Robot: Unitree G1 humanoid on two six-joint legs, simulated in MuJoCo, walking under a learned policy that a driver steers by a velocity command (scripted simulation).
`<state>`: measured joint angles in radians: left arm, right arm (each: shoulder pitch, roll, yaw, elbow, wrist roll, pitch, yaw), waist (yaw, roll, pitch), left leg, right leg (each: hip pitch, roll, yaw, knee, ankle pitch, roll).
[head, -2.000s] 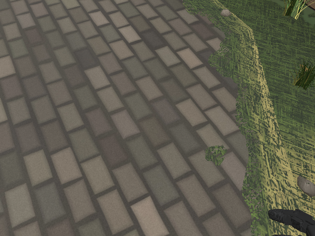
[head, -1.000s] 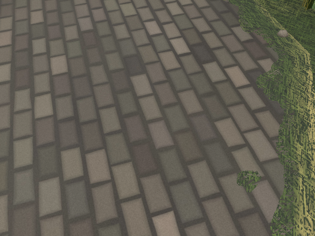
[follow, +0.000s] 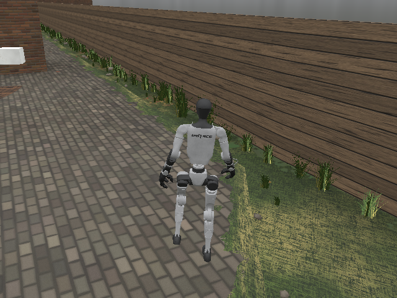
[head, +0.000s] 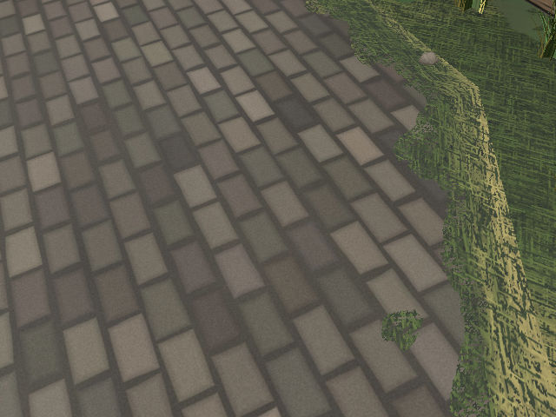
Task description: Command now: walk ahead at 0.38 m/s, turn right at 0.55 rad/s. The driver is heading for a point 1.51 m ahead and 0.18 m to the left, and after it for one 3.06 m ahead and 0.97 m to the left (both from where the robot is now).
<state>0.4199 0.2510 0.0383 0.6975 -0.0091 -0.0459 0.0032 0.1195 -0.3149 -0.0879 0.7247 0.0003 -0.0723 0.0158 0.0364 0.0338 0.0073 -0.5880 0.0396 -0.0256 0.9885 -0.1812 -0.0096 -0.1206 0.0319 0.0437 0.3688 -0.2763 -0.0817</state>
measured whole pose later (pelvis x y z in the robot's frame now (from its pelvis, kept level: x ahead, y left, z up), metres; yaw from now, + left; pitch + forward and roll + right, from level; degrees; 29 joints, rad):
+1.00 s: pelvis +0.37 -0.02 +0.00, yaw +13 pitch +2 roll +0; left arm 0.34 0.26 0.06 0.70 0.01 -0.07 0.03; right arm 0.18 -0.32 -0.08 0.71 0.02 -0.01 0.02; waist 0.06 0.05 -0.01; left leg -0.65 0.04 -0.08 1.01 -0.17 -0.05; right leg -0.11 -0.02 -0.08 0.30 -0.23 -0.02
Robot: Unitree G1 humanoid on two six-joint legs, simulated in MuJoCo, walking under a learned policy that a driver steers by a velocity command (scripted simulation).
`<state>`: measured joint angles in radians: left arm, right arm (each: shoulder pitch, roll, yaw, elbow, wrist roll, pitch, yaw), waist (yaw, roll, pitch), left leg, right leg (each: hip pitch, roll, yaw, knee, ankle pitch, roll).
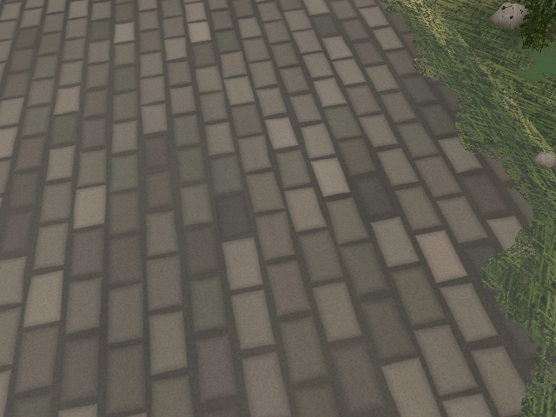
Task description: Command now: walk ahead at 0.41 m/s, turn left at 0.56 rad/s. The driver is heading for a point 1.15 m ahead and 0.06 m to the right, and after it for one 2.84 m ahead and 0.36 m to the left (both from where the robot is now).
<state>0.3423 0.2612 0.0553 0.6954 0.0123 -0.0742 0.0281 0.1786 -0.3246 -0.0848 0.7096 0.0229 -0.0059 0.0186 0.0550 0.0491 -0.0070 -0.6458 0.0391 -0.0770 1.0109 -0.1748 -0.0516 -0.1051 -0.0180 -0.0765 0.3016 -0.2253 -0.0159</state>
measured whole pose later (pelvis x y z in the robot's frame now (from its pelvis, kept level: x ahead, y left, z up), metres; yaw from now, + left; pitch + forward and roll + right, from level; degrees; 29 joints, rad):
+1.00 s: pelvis +0.53 +0.08 -0.01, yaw -9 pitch +1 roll +0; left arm 0.30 0.29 0.06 0.67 -0.01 -0.05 -0.02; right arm 0.15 -0.30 -0.04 0.69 -0.01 -0.10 0.00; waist 0.03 0.02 0.05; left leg -0.60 0.09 -0.09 1.06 -0.29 -0.04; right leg -0.24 0.13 0.06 0.38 -0.15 -0.11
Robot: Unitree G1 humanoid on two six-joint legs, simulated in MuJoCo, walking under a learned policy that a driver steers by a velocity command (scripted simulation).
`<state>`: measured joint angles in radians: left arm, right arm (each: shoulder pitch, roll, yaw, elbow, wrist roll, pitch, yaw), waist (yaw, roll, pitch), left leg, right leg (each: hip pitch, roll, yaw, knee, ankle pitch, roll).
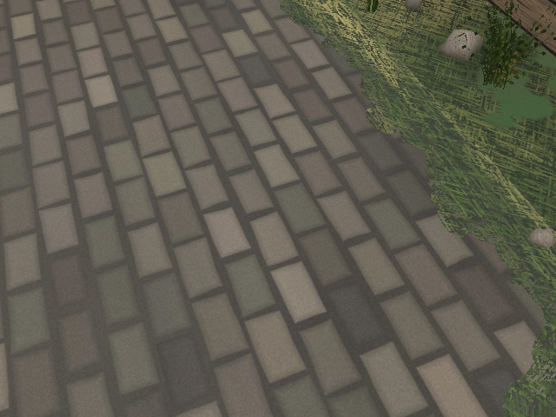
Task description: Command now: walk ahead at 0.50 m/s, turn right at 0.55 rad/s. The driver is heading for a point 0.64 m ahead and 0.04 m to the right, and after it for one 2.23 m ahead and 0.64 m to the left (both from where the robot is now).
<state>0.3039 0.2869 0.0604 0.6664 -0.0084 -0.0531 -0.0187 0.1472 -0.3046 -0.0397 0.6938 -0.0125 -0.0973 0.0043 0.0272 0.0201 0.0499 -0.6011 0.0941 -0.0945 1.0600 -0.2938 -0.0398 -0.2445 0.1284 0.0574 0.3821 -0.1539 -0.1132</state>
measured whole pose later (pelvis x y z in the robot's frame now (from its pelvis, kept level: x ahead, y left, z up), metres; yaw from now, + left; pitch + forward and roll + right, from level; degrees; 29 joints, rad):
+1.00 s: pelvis +0.48 -0.09 +0.00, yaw -18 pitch +1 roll +0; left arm 0.21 0.25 0.05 0.72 0.02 -0.07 -0.02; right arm 0.22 -0.32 -0.07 0.83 0.02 -0.01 -0.02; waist 0.00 0.04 0.07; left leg -0.58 0.07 -0.05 1.06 -0.32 -0.06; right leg -0.22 0.01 -0.12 0.36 -0.16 -0.06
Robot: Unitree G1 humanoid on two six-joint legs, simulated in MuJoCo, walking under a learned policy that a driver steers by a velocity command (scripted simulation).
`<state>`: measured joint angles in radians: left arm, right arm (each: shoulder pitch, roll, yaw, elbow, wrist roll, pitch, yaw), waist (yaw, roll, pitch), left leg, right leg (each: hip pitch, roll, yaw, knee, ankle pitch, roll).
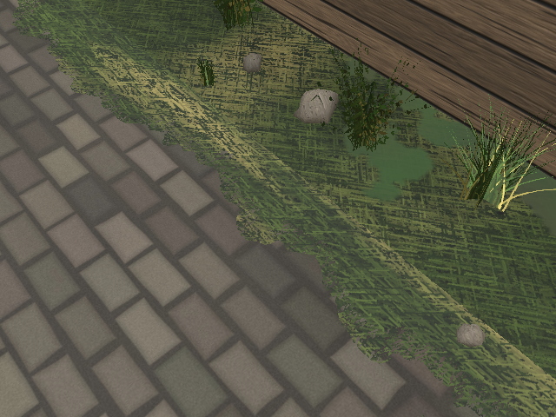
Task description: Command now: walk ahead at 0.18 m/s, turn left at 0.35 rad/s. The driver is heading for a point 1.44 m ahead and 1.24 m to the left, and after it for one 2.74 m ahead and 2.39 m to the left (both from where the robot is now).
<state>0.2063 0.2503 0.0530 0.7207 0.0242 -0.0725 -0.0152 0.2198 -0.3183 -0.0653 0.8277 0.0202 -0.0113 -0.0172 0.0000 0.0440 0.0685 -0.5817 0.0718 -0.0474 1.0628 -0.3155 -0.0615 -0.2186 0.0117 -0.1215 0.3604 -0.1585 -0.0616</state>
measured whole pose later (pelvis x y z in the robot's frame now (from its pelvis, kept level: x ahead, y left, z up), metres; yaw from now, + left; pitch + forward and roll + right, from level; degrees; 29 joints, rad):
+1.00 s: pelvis +0.11 +0.00 +0.00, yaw +35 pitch +1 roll +0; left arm 0.15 0.26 0.06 0.74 0.01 0.02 0.04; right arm 0.19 -0.32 -0.09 0.62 0.02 0.08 -0.01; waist 0.02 0.02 0.06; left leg -0.46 0.03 -0.03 0.91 -0.40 -0.10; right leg -0.22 -0.06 -0.09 0.43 -0.23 0.00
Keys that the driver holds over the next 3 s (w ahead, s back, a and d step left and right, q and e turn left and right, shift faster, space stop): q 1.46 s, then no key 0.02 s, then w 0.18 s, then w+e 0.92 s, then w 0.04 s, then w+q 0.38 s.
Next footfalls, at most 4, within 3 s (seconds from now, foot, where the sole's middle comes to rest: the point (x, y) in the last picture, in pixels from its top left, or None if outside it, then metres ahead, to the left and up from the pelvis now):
0.26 left None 0.17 0.14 -0.78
0.68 right None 0.20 -0.09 -0.78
1.12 left None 0.05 0.13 -0.78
1.58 right None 0.21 -0.02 -0.78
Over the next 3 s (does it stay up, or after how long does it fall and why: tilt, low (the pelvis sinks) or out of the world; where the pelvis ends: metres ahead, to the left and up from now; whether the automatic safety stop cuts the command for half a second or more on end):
stays up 0.58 0.46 -0.02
